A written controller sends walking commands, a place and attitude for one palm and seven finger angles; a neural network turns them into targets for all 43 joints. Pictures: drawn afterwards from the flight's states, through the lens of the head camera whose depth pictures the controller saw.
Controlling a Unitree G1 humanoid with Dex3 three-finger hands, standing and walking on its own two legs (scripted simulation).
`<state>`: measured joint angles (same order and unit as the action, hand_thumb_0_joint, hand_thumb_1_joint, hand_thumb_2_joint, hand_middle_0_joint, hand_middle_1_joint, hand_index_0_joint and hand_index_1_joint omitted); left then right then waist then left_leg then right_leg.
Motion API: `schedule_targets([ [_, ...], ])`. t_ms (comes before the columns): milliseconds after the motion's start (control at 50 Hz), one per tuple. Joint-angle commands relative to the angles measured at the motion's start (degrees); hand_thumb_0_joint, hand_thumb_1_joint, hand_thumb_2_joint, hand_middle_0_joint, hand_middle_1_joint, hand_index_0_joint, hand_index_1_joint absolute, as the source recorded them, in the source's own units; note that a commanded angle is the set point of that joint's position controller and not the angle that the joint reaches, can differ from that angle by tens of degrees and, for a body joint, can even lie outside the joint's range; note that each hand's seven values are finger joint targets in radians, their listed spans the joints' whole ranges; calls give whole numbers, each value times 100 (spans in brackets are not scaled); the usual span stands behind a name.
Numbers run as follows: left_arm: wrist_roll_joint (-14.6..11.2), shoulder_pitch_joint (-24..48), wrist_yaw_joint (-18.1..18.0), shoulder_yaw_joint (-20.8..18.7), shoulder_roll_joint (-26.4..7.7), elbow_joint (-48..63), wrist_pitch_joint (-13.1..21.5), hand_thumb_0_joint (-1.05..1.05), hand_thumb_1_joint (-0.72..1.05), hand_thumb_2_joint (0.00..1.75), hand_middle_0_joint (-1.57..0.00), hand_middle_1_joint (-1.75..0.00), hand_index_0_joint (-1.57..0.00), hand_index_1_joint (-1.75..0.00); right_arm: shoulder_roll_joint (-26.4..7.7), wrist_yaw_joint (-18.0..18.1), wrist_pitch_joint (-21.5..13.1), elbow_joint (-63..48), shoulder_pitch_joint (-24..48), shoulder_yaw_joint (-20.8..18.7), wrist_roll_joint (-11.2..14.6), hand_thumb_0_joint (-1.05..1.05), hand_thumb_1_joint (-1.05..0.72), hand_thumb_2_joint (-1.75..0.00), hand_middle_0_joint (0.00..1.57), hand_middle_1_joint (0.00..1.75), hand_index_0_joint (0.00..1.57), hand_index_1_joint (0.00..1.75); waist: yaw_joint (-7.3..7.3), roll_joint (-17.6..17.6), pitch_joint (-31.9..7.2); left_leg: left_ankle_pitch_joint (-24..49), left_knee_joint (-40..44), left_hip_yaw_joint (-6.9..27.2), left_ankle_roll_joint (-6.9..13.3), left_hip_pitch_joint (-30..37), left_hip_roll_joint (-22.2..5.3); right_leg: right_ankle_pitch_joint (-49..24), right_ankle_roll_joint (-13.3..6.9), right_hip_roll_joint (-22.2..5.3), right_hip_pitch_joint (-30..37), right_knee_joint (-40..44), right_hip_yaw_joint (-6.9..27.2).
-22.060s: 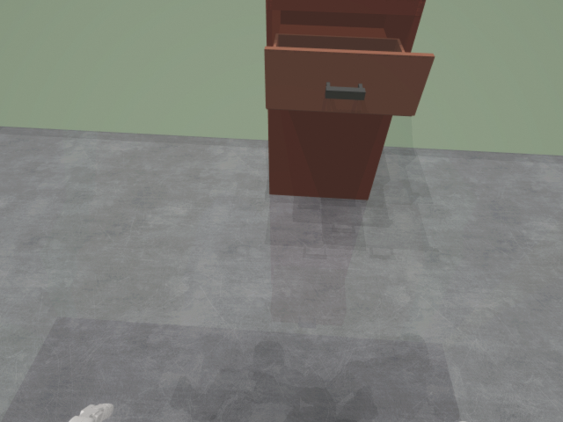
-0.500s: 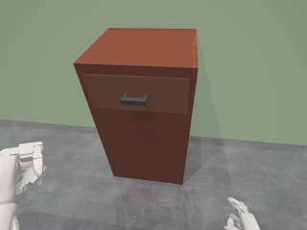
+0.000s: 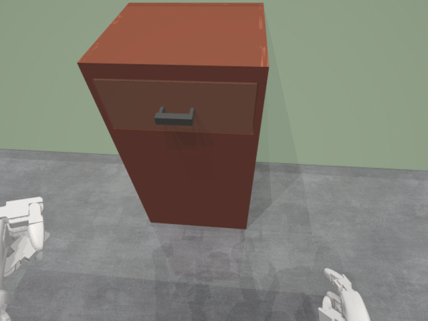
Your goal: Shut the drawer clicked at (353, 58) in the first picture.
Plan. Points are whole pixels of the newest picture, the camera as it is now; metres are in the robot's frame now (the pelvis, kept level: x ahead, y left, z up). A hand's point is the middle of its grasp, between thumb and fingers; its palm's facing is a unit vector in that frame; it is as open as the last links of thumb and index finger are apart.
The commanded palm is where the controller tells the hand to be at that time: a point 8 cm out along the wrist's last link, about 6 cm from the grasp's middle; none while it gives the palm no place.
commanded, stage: step back with the hand held close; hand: left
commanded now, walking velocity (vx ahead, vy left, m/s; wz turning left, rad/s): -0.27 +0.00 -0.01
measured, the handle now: (175, 114) +0.65 +0.16 -0.01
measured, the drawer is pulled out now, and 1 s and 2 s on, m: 0.00 0.00 0.00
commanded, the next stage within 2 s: stop stepping back and stand still in 1.20 s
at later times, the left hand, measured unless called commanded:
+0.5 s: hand (14, 280) +0.14 +0.26 +0.15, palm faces +0.36 -0.81 -0.47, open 3.2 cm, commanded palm +0.08 +0.30 +0.17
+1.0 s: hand out of the picture +0.09 +0.21 +0.15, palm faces +0.21 -0.81 -0.55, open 3.2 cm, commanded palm +0.02 +0.27 +0.17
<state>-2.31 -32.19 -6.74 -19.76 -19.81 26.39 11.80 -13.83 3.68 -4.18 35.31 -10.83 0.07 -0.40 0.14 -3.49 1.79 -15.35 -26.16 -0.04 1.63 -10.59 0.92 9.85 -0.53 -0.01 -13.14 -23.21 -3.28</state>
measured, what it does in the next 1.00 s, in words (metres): walks backwards: right foot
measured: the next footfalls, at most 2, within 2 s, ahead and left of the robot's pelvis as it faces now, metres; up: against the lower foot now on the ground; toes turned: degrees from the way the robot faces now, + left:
right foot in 0.76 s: -0.07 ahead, -0.11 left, +0.00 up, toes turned +4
left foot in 1.20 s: -0.14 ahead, +0.13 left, +0.00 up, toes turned +3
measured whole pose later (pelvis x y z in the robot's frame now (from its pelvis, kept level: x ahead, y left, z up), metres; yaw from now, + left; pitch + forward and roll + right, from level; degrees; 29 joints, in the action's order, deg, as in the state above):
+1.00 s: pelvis -0.11 -0.01 -0.01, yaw -1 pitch +3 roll -1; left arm -2.5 -37.7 -5.3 -22.0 -26.5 36.8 14.8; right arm -11.2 2.5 -4.4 31.6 -5.5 0.2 -0.6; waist 0.3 -0.3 3.6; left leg -7.4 -29.7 -0.1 1.2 -26.5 -0.4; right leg 15.1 -0.9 3.9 -19.2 -31.3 2.9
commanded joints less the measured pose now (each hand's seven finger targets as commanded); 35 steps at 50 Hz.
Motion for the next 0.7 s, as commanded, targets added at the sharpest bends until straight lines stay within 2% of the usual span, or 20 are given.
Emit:
schedule_targets([
  [0,-47,-388,-106,-765,-1065,1428,319,0,90,90,-140,-160,-140,-160,-633,67,-137,-1050,610,-337,48,0,-90,-90,20,30,20,30,-90,219,-1303,2482,317,439,82,-294,-450,-2007,-9,-494,1034,-298,426],
  [20,-55,-400,-119,-851,-1184,1569,312,0,90,90,-140,-160,-140,-160,-646,86,-118,-1086,636,-346,57,0,-90,-90,20,30,20,30,-110,157,-1439,2671,293,466,67,-321,-455,-2211,-7,-493,1128,-408,414],
  [80,-54,-474,-130,-894,-1230,1768,300,0,90,90,-140,-160,-140,-160,-610,119,-57,-1203,603,-365,74,0,-90,-90,20,30,20,30,-108,168,-1507,2839,242,499,60,-414,-503,-2448,37,-446,1098,-652,418],
  [120,-51,-419,-139,-967,-1304,1886,288,0,90,90,-140,-160,-140,-160,-646,156,-40,-1241,627,-371,59,0,-90,-90,20,30,20,30,-111,19,-1439,2696,292,569,87,-614,-545,-2366,58,-406,1087,-754,442],
  [160,-34,-468,-135,-943,-1219,1729,271,0,90,90,-140,-160,-140,-160,-626,156,-20,-1238,607,-379,59,0,-90,-90,20,30,20,30,-98,9,-1171,2321,402,625,138,-861,-616,-2023,82,-356,962,-811,466],
  [220,18,-318,-111,-883,-1118,1686,286,0,90,90,-140,-160,-140,-160,-696,157,-34,-1249,623,-384,40,0,-90,-90,20,30,20,30,-83,-228,-848,1356,686,797,282,-1553,-754,-1360,105,-245,1063,-1010,500],
  [260,66,-252,-110,-860,-1066,1590,314,0,90,90,-140,-160,-140,-160,-710,135,-45,-1249,586,-379,45,0,-90,-90,20,30,20,30,-64,-254,-649,532,847,852,367,-2048,-839,-999,109,-214,1170,-1154,542],
  [320,136,-27,-117,-857,-1068,1595,344,0,90,90,-140,-160,-140,-160,-730,138,-63,-1313,606,-370,55,0,-90,-90,20,30,20,30,-35,-99,-415,-904,963,929,484,-2809,-817,-710,93,-236,1395,-1191,693],
  [340,154,-20,-126,-875,-1074,1545,353,0,90,90,-140,-160,-140,-160,-704,135,-67,-1318,575,-365,64,0,-90,-90,20,30,20,30,-17,124,-347,-1221,843,872,493,-2886,-749,-570,71,-318,1311,-1064,816],
  [380,166,28,-136,-847,-1092,1597,387,0,90,90,-140,-160,-140,-160,-697,108,-80,-1333,506,-372,63,0,-90,-90,20,30,20,30,19,521,-302,-1541,400,752,441,-2661,-507,48,-26,-531,812,-474,1158],
  [420,152,124,-162,-916,-1227,1773,415,0,90,90,-140,-160,-140,-160,-677,85,-89,-1308,445,-385,35,0,-90,-90,20,30,20,30,49,831,-384,-1381,-122,605,326,-2095,-311,800,-177,-800,154,159,1501],
  [440,121,78,-175,-821,-1150,1821,446,0,90,90,-140,-160,-140,-160,-619,71,-95,-1289,381,-354,37,0,-90,-90,20,30,20,30,72,906,-443,-1220,-376,516,259,-1738,-236,1139,-252,-951,-195,366,1514],
  [480,86,9,-232,-814,-1169,1908,507,0,90,90,-140,-160,-140,-160,-614,66,-107,-1231,319,-342,28,0,-90,-90,20,30,20,30,102,832,-542,-1019,-593,484,196,-1184,-215,1515,-301,-1038,-748,509,1347],
  [500,86,-22,-265,-834,-1203,1959,543,0,90,90,-140,-160,-140,-160,-625,81,-122,-1216,338,-330,19,0,-90,-90,20,30,20,30,112,619,-558,-1017,-467,527,210,-1115,-261,1553,-255,-962,-833,440,1195],
  [540,125,-165,-307,-937,-1247,2067,607,0,90,90,-140,-160,-140,-160,-694,127,-193,-1271,443,-312,6,0,-90,-90,20,30,20,30,95,-121,-562,-1334,475,979,357,-1704,-614,1230,-46,-473,-251,-249,763],
  [580,262,-183,-312,-1039,-1205,2066,677,0,90,90,-140,-160,-140,-160,-797,153,-285,-1311,534,-334,21,0,-90,-90,20,30,20,30,18,-1122,-581,-2444,1661,1831,693,-3381,-1344,355,170,173,1299,-1962,417],
  [600,325,-91,-315,-1109,-1242,2068,688,0,90,90,-140,-160,-140,-160,-733,171,-300,-1307,522,-349,-12,0,-90,-90,20,30,20,30,-20,-1187,-547,-2223,1712,1927,753,-3639,-1470,90,189,241,1480,-2346,439],
  [620,318,-68,-308,-1185,-1341,2095,681,0,90,90,-140,-160,-140,-160,-672,187,-317,-1306,510,-361,-23,0,-90,-90,20,30,20,30,-27,-950,-637,-1386,1504,1875,708,-3333,-1442,-23,173,226,1339,-2293,476],
  [640,273,-172,-286,-1166,-1325,2124,681,0,90,90,-140,-160,-140,-160,-667,177,-357,-1305,482,-391,-9,0,-90,-90,20,30,20,30,-53,-593,-729,-567,1148,1657,680,-2931,-1372,-6,157,218,1193,-2089,544],
  [680,239,-395,-227,-1177,-1266,1918,739,0,90,90,-140,-160,-140,-160,-709,140,-456,-1233,457,-433,-18,0,-90,-90,20,30,20,30,-66,-414,-649,-141,947,1520,647,-2746,-1285,254,144,255,1117,-1701,581],
])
